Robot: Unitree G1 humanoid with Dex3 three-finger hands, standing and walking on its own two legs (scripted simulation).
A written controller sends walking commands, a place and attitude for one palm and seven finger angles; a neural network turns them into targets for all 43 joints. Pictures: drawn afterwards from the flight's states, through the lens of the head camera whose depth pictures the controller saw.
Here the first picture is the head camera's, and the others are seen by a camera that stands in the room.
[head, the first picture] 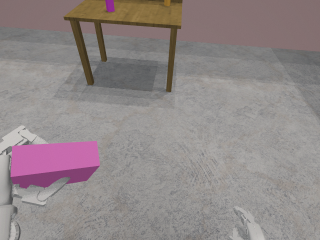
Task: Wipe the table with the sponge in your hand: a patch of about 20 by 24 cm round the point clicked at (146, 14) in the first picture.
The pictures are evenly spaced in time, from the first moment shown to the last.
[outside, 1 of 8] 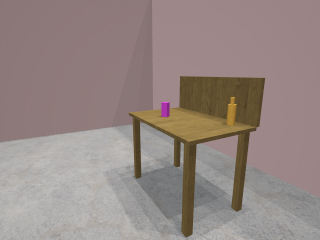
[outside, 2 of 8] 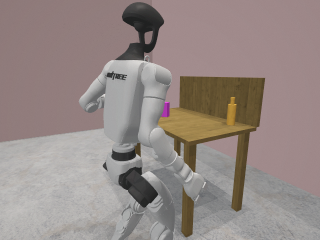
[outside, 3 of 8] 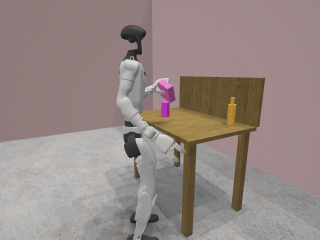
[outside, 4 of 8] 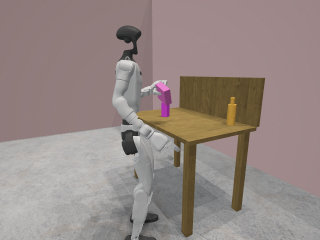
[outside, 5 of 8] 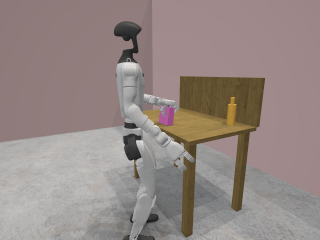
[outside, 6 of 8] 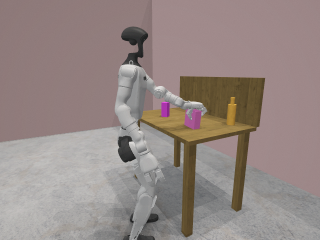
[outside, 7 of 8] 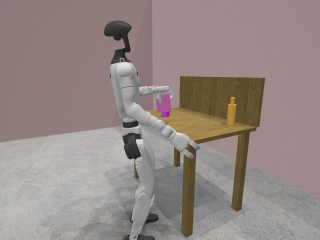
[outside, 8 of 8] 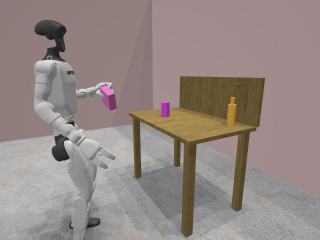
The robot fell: no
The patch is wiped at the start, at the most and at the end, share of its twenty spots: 0.00 1.00 1.00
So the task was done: yes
